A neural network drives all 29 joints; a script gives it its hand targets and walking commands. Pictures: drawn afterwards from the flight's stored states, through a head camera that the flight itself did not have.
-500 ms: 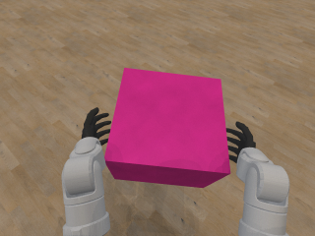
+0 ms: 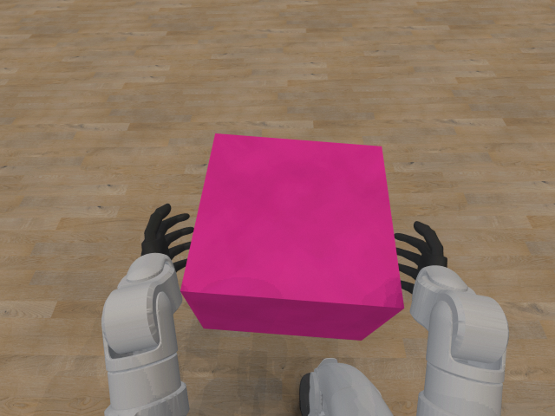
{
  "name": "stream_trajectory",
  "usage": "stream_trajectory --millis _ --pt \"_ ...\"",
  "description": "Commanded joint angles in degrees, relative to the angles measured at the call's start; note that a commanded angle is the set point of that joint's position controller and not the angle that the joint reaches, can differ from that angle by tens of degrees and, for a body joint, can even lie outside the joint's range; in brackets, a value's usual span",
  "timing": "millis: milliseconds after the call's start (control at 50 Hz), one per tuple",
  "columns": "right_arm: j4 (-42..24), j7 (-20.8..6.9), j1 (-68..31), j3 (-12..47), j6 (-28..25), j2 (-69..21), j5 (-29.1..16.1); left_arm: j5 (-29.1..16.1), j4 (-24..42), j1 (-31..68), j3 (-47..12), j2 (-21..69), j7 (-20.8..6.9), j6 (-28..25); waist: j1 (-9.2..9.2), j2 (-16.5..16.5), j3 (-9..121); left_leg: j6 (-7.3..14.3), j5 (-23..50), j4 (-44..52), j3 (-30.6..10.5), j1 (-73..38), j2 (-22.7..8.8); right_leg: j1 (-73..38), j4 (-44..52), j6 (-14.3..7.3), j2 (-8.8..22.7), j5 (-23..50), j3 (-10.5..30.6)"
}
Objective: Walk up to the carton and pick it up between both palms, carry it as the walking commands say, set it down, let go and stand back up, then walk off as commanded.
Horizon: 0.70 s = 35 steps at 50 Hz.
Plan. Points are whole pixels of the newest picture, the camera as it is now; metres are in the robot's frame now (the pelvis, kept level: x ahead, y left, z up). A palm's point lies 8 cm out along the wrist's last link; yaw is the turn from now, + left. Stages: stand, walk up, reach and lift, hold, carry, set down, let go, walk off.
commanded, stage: carry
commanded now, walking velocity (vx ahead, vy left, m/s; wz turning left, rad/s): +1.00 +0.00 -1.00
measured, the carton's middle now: (290, 239) +0.37 -0.05 -0.02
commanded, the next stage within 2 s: none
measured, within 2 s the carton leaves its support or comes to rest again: neither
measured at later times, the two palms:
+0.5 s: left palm (237, 51) +0.79 -0.01 +0.08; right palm (398, 85) +0.63 -0.31 +0.07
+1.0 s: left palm out of the picture +1.08 -0.25 +0.12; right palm out of the picture +0.93 -0.56 +0.10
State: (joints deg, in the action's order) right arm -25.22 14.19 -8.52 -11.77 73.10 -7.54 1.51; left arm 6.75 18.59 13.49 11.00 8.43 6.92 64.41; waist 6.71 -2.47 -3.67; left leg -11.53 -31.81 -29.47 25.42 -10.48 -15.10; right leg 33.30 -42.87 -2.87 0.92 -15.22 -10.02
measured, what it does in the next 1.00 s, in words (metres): walks ahead, turning right: left foot, then right foot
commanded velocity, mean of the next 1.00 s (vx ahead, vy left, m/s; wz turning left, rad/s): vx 0.42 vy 0.00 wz -0.42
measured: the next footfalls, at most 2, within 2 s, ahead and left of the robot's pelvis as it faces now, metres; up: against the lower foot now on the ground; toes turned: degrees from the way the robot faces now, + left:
left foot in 0.34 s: +0.55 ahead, +0.11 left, +0.00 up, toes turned -11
right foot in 0.64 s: +0.67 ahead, -0.24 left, +0.00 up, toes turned -39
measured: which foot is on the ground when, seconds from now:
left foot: down 0.00-0.04, up 0.06-0.32, down 0.34-0.66, up 0.68-1.00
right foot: down 0.00-0.36, up 0.38-0.62, down 0.64-1.00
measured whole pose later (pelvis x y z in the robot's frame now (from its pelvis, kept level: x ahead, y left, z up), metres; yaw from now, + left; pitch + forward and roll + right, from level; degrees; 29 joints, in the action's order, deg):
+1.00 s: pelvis +0.76 -0.26 +0.05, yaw -35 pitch +6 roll +4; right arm -18.5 3.8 -15.3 -12.3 64.4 -8.9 8.6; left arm 1.2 26.2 9.4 10.7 7.7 17.5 69.3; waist -5.0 2.0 -3.0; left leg -6.4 -15.5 -44.8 8.3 35.8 -2.2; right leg 2.1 -14.3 -6.7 -2.0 -18.3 -3.6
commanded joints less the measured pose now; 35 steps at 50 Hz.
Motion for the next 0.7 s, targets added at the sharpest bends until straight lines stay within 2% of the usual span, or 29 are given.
stream_trajectory --millis 0,20,40,60,80,100,120,140,200,220,260,280,300,320,340,360,380,400,420,440,460,480,520,540,600,620,640,660,680 --pt "-11.69 -27.61 -45.90 51.33 -4.12 -44.97 -28.80 -18.69 1.18 14.05 -36.83 49.76 -17.11 2.29 -13.81 3.23 25.53 7.92 58.07 -44.48 -7.03 25.25 0.75 -49.96 13.68 -6.78 -9.51 7.72 -1.03" --pt "-9.05 -27.55 -42.39 50.54 -3.40 -43.89 -26.88 -19.84 -3.58 13.51 -36.73 48.97 -17.52 2.43 -11.15 20.60 25.69 5.34 8.00 -57.58 -9.39 45.33 9.85 -62.39 13.49 -14.13 1.31 20.27 23.55" --pt "-6.66 -27.45 -38.62 48.85 -2.92 -43.82 -26.02 -19.04 -4.69 12.14 -36.98 47.40 -17.89 2.40 -8.83 26.29 31.55 4.95 -12.07 -67.89 -21.18 57.54 14.14 -67.50 16.39 -22.91 12.61 31.17 53.92" --pt "-7.35 -27.46 -38.73 47.96 -3.28 -42.37 -25.81 -21.42 -0.36 15.89 -38.69 47.56 -18.00 1.97 -8.61 17.34 30.02 2.82 -6.72 -73.17 -29.70 61.65 11.43 -62.74 18.93 -25.82 16.06 26.29 61.61" --pt "-0.87 -26.67 -34.77 45.38 -2.59 -42.57 -22.67 -22.88 -0.42 19.94 -41.39 48.51 -18.31 3.13 -8.37 7.41 27.08 2.14 -4.69 -68.97 -31.99 59.62 7.50 -56.10 21.21 -23.56 14.82 17.12 54.95" --pt "3.18 -25.89 -30.26 43.45 -3.01 -43.00 -20.74 -24.64 -1.92 19.48 -43.85 48.76 -19.01 4.08 -8.21 4.02 23.91 2.64 -3.28 -60.68 -32.27 60.96 6.40 -56.89 20.35 -18.36 12.12 26.51 48.49" --pt "6.64 -25.72 -25.94 42.00 -3.16 -43.95 -20.29 -25.81 -1.88 19.76 -44.67 50.25 -19.14 4.30 -8.61 -1.41 23.59 1.77 -1.62 -52.70 -31.49 60.75 6.34 -55.21 17.42 -16.67 11.48 32.70 45.08" --pt "2.33 -25.27 -33.81 43.81 -4.37 -47.78 -20.83 -27.86 2.06 25.24 -46.73 51.45 -20.01 3.66 -8.14 -0.42 22.29 2.22 -0.05 -43.40 -30.07 58.57 5.89 -51.63 16.18 -13.88 10.56 34.88 40.84" --pt "-4.13 -23.83 -36.71 44.23 -7.78 -50.29 -20.03 -33.18 9.20 28.48 -51.89 54.46 -21.66 3.70 -8.28 2.06 19.98 0.56 3.12 -24.28 -27.00 48.61 6.03 -39.47 21.08 -13.19 11.98 28.60 38.26" --pt "-4.54 -23.60 -36.12 43.35 -8.43 -49.12 -18.77 -33.38 9.81 29.02 -51.34 53.27 -22.20 4.05 -8.38 0.14 16.74 0.59 4.42 -17.55 -26.08 44.29 6.91 -35.67 20.32 -12.41 11.65 29.90 36.17" --pt "-5.08 -22.80 -36.56 41.90 -9.45 -47.76 -17.50 -33.30 11.73 29.69 -50.14 50.38 -22.15 4.30 -6.76 1.96 21.00 0.88 21.42 -1.16 -23.11 22.46 9.45 -23.71 14.67 -7.11 5.69 31.61 26.36" --pt "-5.23 -22.46 -34.84 41.74 -9.65 -49.33 -17.69 -33.96 11.67 26.82 -49.57 48.74 -22.04 5.02 -5.35 -0.33 24.16 2.16 31.92 2.99 -18.07 6.31 12.17 -14.88 7.25 -4.16 2.65 33.19 21.27" --pt "-5.39 -21.91 -31.21 40.63 -9.97 -48.16 -16.27 -33.99 13.75 26.14 -49.08 45.92 -22.19 4.77 -2.39 -5.42 31.25 2.52 33.82 3.55 -21.63 -10.99 7.42 -4.92 -11.14 -1.14 -0.69 24.42 17.88" --pt "1.54 -21.39 -22.80 38.56 -9.11 -47.90 -14.37 -34.55 14.01 27.92 -48.39 45.05 -21.79 5.43 -2.23 -18.53 35.35 4.13 42.63 4.58 -30.10 -23.78 -2.59 8.54 -26.50 0.01 -6.71 -11.13 15.24" --pt "5.60 -21.13 -17.32 37.15 -7.35 -48.79 -12.05 -33.99 13.84 28.82 -49.19 42.15 -21.53 6.43 -4.01 -21.10 39.60 10.44 51.73 1.82 -41.57 -26.67 -12.39 12.34 -33.03 -0.08 -4.77 -22.13 16.43" --pt "7.20 -21.05 -11.83 36.93 -6.93 -45.38 -10.78 -32.34 11.14 23.66 -47.70 38.49 -21.28 7.15 -4.72 -14.77 38.53 14.89 46.54 8.14 -57.44 -22.70 -19.22 12.96 -41.09 1.76 -3.80 -20.25 16.23" --pt "11.02 -21.08 -11.02 38.78 -6.80 -46.80 -10.56 -32.12 9.56 21.99 -46.47 37.52 -21.24 7.08 -4.69 -7.42 39.35 18.63 35.08 6.60 -59.22 -22.80 -22.31 13.36 -38.62 1.57 2.49 -12.98 19.17" --pt "8.62 -21.02 -16.75 39.33 -7.11 -46.41 -10.40 -32.61 5.68 24.35 -47.34 39.84 -22.45 7.10 -4.17 -0.54 31.07 19.69 40.05 8.79 -54.16 -19.09 -21.64 14.97 -34.61 2.34 3.40 -14.76 18.68" --pt "7.36 -21.91 -19.98 41.69 -6.96 -48.11 -13.10 -32.02 5.37 23.71 -46.97 41.95 -22.61 6.87 -4.88 2.32 28.79 18.37 34.48 9.62 -48.40 -19.13 -21.75 15.23 -27.84 2.66 5.76 -11.55 21.19" --pt "7.06 -22.90 -23.60 41.80 -7.22 -49.59 -13.90 -30.20 5.01 23.84 -45.66 42.95 -23.03 6.39 -4.45 -1.47 28.93 18.37 34.95 12.20 -45.91 -16.89 -20.41 14.27 -23.14 2.97 5.81 -11.63 19.28" --pt "5.55 -23.53 -29.36 42.78 -7.30 -50.18 -15.01 -30.29 2.08 27.84 -44.95 46.45 -23.38 6.14 -3.99 -0.10 20.47 16.65 42.60 13.61 -38.16 -9.83 -17.07 12.68 -18.66 2.82 5.90 -12.00 16.85" --pt "5.82 -23.89 -31.88 43.12 -7.26 -51.65 -16.29 -29.62 0.12 26.29 -43.64 46.57 -23.48 5.72 -3.49 -3.57 17.87 15.49 49.97 12.78 -33.99 -8.69 -14.47 13.35 -13.80 2.50 3.78 -14.61 13.31" --pt "-0.56 -25.77 -40.56 46.97 -7.98 -53.70 -21.57 -28.15 2.79 28.85 -41.97 47.74 -22.34 3.63 -3.27 -4.63 12.69 12.69 65.60 10.69 -23.26 -5.42 -10.25 10.33 -3.32 2.16 0.62 -13.58 6.76" --pt "0.17 -26.78 -43.06 47.49 -7.39 -53.55 -23.33 -26.98 3.38 29.47 -41.21 48.09 -21.15 2.86 -4.30 -8.22 15.06 10.35 63.41 10.78 -15.84 -2.01 -8.38 1.58 3.67 2.29 -0.76 -5.42 4.29" --pt "-2.32 -29.23 -47.12 50.02 -6.88 -51.52 -28.04 -22.13 2.97 26.18 -38.77 48.14 -17.33 1.51 -7.22 -11.17 21.61 5.02 83.60 -0.63 -6.45 7.69 -3.42 -24.20 15.67 0.21 -9.35 15.08 -3.48" --pt "1.55 -29.61 -42.80 49.35 -5.87 -51.42 -26.79 -19.46 3.31 23.61 -37.77 47.40 -16.59 1.25 -8.60 -10.44 24.79 3.58 76.51 -8.85 -4.62 11.88 -0.47 -34.04 20.86 -1.69 -8.51 22.17 -2.46" --pt "3.91 -29.99 -41.54 48.27 -4.99 -51.02 -26.20 -18.01 3.30 24.66 -38.06 46.64 -15.97 1.26 -10.78 -2.71 29.26 2.82 60.29 -21.12 -5.88 22.07 2.56 -49.07 23.29 -5.07 -3.90 35.12 2.32" --pt "3.23 -30.00 -38.92 47.45 -4.16 -50.36 -26.40 -16.89 1.09 19.36 -37.48 46.70 -15.95 1.86 -10.21 13.60 34.98 2.82 5.13 -32.67 -9.34 37.89 6.16 -67.69 17.61 -10.38 11.34 64.74 16.53" --pt "8.99 -30.00 -33.02 46.58 -2.71 -51.01 -25.53 -16.35 1.04 21.05 -37.08 46.34 -15.64 1.91 -9.04 16.09 41.04 2.98 -5.96 -46.14 -15.31 42.87 8.79 -71.92 12.97 -17.11 21.00 89.04 33.20"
